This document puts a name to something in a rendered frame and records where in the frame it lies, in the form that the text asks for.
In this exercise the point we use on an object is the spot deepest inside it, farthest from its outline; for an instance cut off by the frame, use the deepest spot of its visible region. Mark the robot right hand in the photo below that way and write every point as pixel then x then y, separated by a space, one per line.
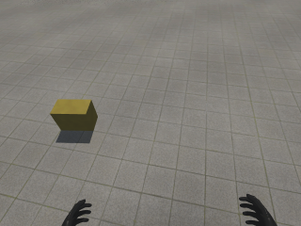
pixel 261 214

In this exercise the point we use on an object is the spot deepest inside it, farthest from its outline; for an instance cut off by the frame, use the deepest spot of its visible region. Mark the carton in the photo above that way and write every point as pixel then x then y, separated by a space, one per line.
pixel 74 114

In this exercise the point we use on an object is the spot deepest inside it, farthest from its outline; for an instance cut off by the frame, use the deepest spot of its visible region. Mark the robot left hand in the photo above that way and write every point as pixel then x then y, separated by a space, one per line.
pixel 72 218

